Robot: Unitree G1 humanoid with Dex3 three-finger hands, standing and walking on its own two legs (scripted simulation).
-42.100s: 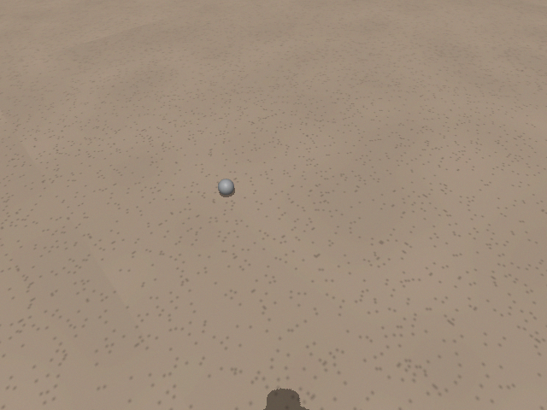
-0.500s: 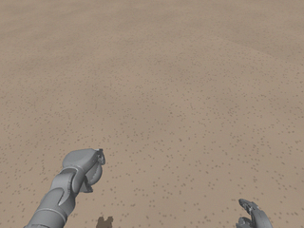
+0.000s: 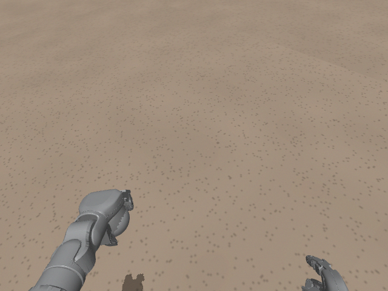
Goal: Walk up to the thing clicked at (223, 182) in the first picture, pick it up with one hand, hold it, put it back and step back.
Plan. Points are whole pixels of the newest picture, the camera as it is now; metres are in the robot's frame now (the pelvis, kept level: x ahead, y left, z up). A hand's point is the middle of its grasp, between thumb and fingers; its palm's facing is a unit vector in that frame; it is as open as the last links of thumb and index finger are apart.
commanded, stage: crouch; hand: left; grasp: from above
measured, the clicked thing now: (111, 219) +0.31 +0.22 -0.04
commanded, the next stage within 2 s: lower in 2.00 s
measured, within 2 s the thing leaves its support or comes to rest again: neither
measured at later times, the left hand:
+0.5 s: hand (126, 232) +0.34 +0.24 -0.19, palm faces -0.43 +0.03 -0.90, open 10.0 cm
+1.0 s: hand (144, 242) +0.40 +0.25 -0.43, palm faces -0.45 +0.00 -0.89, open 9.9 cm
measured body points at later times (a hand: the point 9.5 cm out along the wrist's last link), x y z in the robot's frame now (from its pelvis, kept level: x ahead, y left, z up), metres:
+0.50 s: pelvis -0.03 +0.01 -0.09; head +0.08 +0.02 +0.34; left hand +0.36 +0.23 -0.14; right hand +0.05 -0.28 -0.21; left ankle +0.02 +0.12 -0.74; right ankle +0.01 -0.13 -0.74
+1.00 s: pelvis -0.06 +0.01 -0.29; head +0.15 +0.04 +0.10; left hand +0.42 +0.24 -0.38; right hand -0.02 -0.26 -0.42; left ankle +0.02 +0.12 -0.74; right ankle +0.01 -0.12 -0.74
